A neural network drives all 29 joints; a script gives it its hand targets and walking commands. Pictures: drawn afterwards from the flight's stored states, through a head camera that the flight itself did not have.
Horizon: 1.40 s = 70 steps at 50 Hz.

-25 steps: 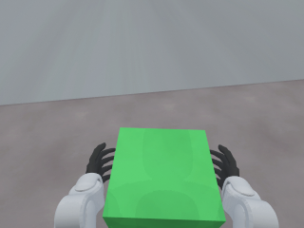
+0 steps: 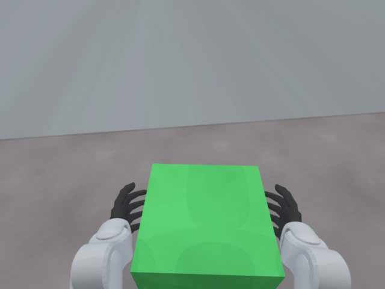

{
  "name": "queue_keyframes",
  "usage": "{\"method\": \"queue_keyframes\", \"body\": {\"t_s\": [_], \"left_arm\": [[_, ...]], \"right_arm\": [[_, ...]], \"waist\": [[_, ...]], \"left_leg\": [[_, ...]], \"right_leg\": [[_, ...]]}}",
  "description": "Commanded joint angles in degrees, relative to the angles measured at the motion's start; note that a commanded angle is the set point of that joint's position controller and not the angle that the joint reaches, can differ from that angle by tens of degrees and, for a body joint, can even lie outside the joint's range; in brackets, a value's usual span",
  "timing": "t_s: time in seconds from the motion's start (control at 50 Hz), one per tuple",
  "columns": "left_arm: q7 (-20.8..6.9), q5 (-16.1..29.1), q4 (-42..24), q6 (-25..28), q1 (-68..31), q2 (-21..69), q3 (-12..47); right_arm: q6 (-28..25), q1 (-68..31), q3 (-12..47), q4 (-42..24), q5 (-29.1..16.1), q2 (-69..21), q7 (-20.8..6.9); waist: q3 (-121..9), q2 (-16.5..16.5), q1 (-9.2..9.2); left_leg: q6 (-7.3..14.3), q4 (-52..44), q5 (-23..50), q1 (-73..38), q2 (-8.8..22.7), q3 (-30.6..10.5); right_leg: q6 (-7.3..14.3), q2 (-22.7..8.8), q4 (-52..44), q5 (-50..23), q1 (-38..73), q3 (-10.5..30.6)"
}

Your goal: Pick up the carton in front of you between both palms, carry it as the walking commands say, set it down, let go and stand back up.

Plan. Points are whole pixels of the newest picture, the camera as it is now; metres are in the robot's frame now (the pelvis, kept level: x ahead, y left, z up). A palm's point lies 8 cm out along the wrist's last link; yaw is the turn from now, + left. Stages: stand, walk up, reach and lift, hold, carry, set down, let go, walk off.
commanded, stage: carry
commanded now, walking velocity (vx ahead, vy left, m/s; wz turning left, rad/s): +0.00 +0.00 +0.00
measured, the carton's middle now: (203, 242) +0.23 +0.00 +0.01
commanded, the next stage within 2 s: hold in 1.02 s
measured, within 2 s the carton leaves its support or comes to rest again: neither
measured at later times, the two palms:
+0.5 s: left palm (123, 229) +0.24 +0.16 +0.05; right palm (278, 231) +0.24 -0.14 +0.05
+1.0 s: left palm (122, 229) +0.25 +0.16 +0.04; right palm (270, 231) +0.25 -0.14 +0.04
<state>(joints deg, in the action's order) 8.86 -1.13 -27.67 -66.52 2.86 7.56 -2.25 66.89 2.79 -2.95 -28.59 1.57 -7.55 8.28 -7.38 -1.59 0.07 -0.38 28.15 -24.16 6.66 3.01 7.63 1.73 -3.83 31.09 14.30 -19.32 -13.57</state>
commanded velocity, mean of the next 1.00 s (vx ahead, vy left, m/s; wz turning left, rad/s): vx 0.00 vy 0.00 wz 0.00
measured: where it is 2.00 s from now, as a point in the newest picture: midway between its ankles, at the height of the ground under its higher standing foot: outside the picture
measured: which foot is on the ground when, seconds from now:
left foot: down 0.00-1.00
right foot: down 0.00-1.00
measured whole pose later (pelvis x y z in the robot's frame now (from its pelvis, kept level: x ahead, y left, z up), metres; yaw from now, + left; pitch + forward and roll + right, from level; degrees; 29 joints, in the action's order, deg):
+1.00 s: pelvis -0.04 +0.01 +0.00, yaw +0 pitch +2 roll +0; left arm 1.7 -12.4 6.8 -41.7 -10.6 7.9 -8.6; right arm 41.2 -10.9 -9.1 6.9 12.7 -7.9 0.9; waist -3.1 -0.9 -0.1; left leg 1.4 29.9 -22.0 9.5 1.7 8.8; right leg 1.0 -5.3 29.2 9.5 -20.7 -12.5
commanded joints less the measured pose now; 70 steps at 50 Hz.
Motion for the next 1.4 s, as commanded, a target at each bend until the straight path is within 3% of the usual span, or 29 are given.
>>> {"method": "queue_keyframes", "body": {"t_s": [0.0, 0.04, 0.12, 0.16, 0.3, 0.4, 0.58, 0.68, 0.7, 0.84, 1.0, 1.02, 1.04, 1.06, 1.1, 1.12, 1.14, 1.18, 1.2, 1.26, 1.28, 1.3, 1.32, 1.34, 1.36, 1.38], "left_arm": [[-2.71, 10.73, -6.00, 1.06, -18.95, 40.32, 32.54], [-3.57, 10.26, -4.89, 1.27, -18.41, 39.58, 32.36], [-5.72, 9.13, -1.01, 2.67, -19.69, 38.38, 32.67], [-6.81, 8.35, 1.39, 3.90, -21.39, 37.26, 32.09], [-10.18, 6.99, 7.84, 8.18, -25.89, 38.46, 30.95], [-12.42, 4.66, 14.63, 11.82, -28.47, 39.68, 28.50], [-16.95, 1.62, 28.05, 21.93, -35.17, 44.72, 24.10], [-19.29, 1.74, 32.65, 28.10, -39.88, 47.07, 23.76], [-19.48, 1.57, 32.59, 28.83, -39.95, 48.06, 24.10], [-20.18, 2.74, 31.01, 28.41, -38.96, 51.49, 27.17], [-20.02, 2.44, 30.60, 26.54, -38.23, 51.14, 26.31], [-20.05, 1.73, 31.82, 27.49, -33.58, 52.13, 23.79], [-19.17, -0.18, 31.36, 28.34, -32.62, 47.90, 22.09], [-18.82, -0.46, 29.10, 29.04, -33.09, 48.00, 22.52], [-18.23, -0.05, 31.61, 29.53, -33.76, 47.67, 23.14], [-18.15, -0.27, 32.37, 29.58, -34.94, 48.12, 22.97], [-18.46, -0.16, 33.35, 29.72, -34.80, 49.10, 22.58], [-19.02, 1.08, 33.17, 29.36, -37.34, 49.09, 23.54], [-19.22, 0.83, 33.32, 29.29, -37.96, 48.36, 23.22], [-20.26, 1.60, 34.70, 28.87, -41.01, 49.78, 24.00], [-20.68, 1.43, 34.52, 28.93, -41.35, 50.36, 23.33], [-20.78, 1.07, 34.05, 28.89, -42.03, 50.32, 23.50], [-21.12, 1.07, 36.26, 28.80, -43.25, 51.19, 23.12], [-21.32, 0.63, 36.62, 28.96, -42.73, 50.85, 21.74], [-21.50, 0.64, 36.35, 28.98, -43.71, 51.38, 21.51], [-21.66, 0.29, 38.03, 28.85, -43.59, 51.36, 20.81]], "right_arm": [[-1.03, -18.47, 32.33, -5.11, -11.08, -38.40, -3.00], [-1.19, -17.57, 32.74, -4.10, -10.24, -37.62, -3.65], [-2.46, -19.05, 32.82, -0.36, -9.29, -36.26, -5.88], [-3.71, -20.53, 32.33, 2.33, -8.28, -35.00, -6.99], [-8.42, -25.67, 31.13, 8.92, -7.16, -36.77, -10.01], [-12.12, -28.39, 28.93, 15.72, -5.37, -37.65, -12.28], [-22.32, -35.17, 23.73, 29.65, -1.59, -42.45, -16.69], [-28.22, -38.08, 23.30, 35.86, -1.16, -45.97, -18.96], [-29.08, -39.33, 23.57, 34.92, -1.29, -46.14, -19.22], [-28.74, -38.30, 27.52, 32.94, -2.85, -50.67, -20.03], [-26.90, -37.49, 26.49, 32.46, -2.47, -50.03, -19.72], [-26.72, -32.15, 25.48, 30.87, -2.27, -50.49, -19.60], [-27.53, -29.76, 23.17, 28.74, -1.07, -47.55, -18.88], [-27.63, -33.41, 25.15, 26.16, -1.77, -47.62, -18.93], [-28.01, -34.14, 27.01, 26.96, -2.48, -47.29, -18.98], [-27.87, -34.76, 27.23, 28.31, -2.18, -47.04, -18.96], [-27.94, -36.24, 27.11, 28.10, -2.13, -47.04, -18.98], [-27.82, -35.16, 25.82, 30.05, -1.14, -47.18, -18.65], [-27.66, -35.13, 25.62, 30.81, -0.93, -47.25, -18.66], [-27.66, -35.90, 23.36, 34.76, 0.22, -48.50, -19.14], [-27.81, -36.03, 22.42, 34.66, 0.59, -48.45, -19.31], [-27.70, -36.59, 22.65, 35.60, 0.35, -49.53, -19.75], [-27.85, -38.94, 22.38, 36.44, 0.59, -49.61, -19.90], [-27.43, -39.16, 22.20, 37.00, 0.63, -50.01, -20.00], [-27.37, -38.96, 22.27, 36.32, 0.76, -51.25, -20.22], [-27.17, -39.84, 22.04, 37.83, 0.79, -50.87, -20.43]], "waist": [[-10.09, -0.50, -0.26], [-9.30, 1.34, -0.13], [-8.54, -1.12, -0.41], [-7.50, 0.81, -0.25], [-6.73, 1.70, 0.08], [-6.96, 0.29, -0.01], [-7.02, 1.32, 0.13], [-9.72, 1.42, -0.11], [-10.18, 0.23, -0.15], [-11.73, 1.30, -0.21], [-11.28, 0.89, -0.32], [-4.36, -3.19, -0.39], [-7.15, -4.30, -0.59], [-7.83, -1.36, 0.28], [-8.16, -0.45, 1.47], [-5.77, -0.29, 1.19], [-5.72, 0.02, 1.32], [-6.13, 0.16, -0.32], [-5.93, 0.76, 0.03], [-3.79, -1.22, -1.11], [-4.51, -1.93, -2.34], [-3.20, -1.64, -1.14], [-4.00, -1.72, -1.71], [-2.46, -1.19, -0.27], [-3.55, 0.10, -1.15], [-2.78, -0.35, -0.82]], "left_leg": [[0.09, -0.62, 40.59, 1.31, 6.68, -2.97], [0.14, -1.07, 37.24, 1.65, 6.67, -3.40], [0.30, -1.73, 34.25, 3.19, 6.81, -3.13], [0.83, -3.07, 32.03, 2.85, 7.00, -3.90], [1.34, -4.46, 21.19, 4.42, 6.31, -3.60], [1.50, -5.44, 19.25, 5.70, 6.28, -3.64], [1.97, -5.95, 16.62, 5.95, 6.10, -4.38], [2.02, -4.65, 20.74, 4.41, 5.98, -4.27], [2.07, -4.15, 21.38, 4.07, 5.92, -4.25], [2.07, -2.99, 23.67, 3.57, 6.25, -4.37], [1.97, -2.98, 24.76, 4.32, 6.00, -4.44], [1.73, -7.22, 38.92, 9.02, -5.95, -14.50], [1.36, -7.23, 40.99, 5.25, -5.00, -15.79], [1.78, -7.90, 40.01, 1.61, -5.81, -15.58], [1.23, -9.47, 38.22, 2.41, -6.02, -15.02], [0.66, -10.03, 36.63, 4.06, -5.54, -15.14], [0.52, -9.75, 37.70, 3.15, -5.75, -15.04], [0.12, -9.81, 36.92, 0.07, -6.13, -15.15], [-0.03, -9.86, 38.32, -1.58, -6.13, -14.98], [-0.19, -10.86, 30.62, 1.58, -5.61, -15.00], [-0.54, -10.98, 29.09, 1.67, -5.81, -14.84], [-0.21, -11.42, 26.71, 2.57, -6.16, -14.39], [0.02, -11.94, 24.42, 4.54, -5.83, -14.93], [0.69, -12.31, 22.68, 6.36, -5.86, -14.70], [1.01, -12.74, 19.91, 6.16, -5.61, -14.65], [1.10, -13.22, 18.40, 7.73, -6.12, -14.11]], "right_leg": [[0.45, -5.88, 1.45, -31.75, 11.70, 6.42], [0.34, -6.23, 0.54, -31.19, 11.49, 7.08], [0.48, -6.55, -0.32, -28.40, 12.28, 7.64], [0.35, -6.32, -0.77, -25.21, 10.88, 7.58], [0.51, -6.16, -3.35, -20.57, 11.20, 8.21], [0.16, -6.24, -3.40, -18.30, 11.34, 8.18], [0.03, -6.21, -4.70, -14.72, 10.67, 8.12], [0.29, -6.32, -3.37, -16.90, 10.90, 8.02], [0.15, -6.10, -3.08, -17.39, 10.92, 8.06], [-0.05, -6.57, -2.67, -20.05, 11.74, 7.27], [-0.19, -6.54, -2.51, -20.18, 11.46, 7.33], [1.08, 8.33, -4.49, -32.48, 28.28, 18.20], [1.13, 7.37, -6.06, -33.27, 30.98, 19.65], [-0.51, 8.05, -6.19, -33.98, 28.26, 18.77], [-1.58, 8.43, -5.99, -35.80, 31.71, 18.62], [-1.15, 9.00, -6.60, -31.46, 32.06, 18.47], [-1.45, 9.38, -6.83, -30.64, 31.01, 18.50], [-1.79, 9.80, -7.46, -28.63, 28.97, 18.18], [-2.01, 10.22, -8.10, -28.02, 26.84, 17.54], [-1.06, 10.22, -8.82, -20.24, 26.03, 17.17], [-0.92, 10.05, -9.13, -18.97, 27.05, 17.47], [-1.14, 10.03, -9.31, -18.10, 26.42, 17.41], [-1.06, 9.85, -8.63, -17.71, 28.91, 17.38], [-1.12, 9.66, -8.99, -16.25, 28.58, 17.02], [-1.03, 9.57, -9.22, -14.97, 29.11, 17.15], [-1.12, 9.38, -9.34, -15.44, 29.87, 17.25]]}}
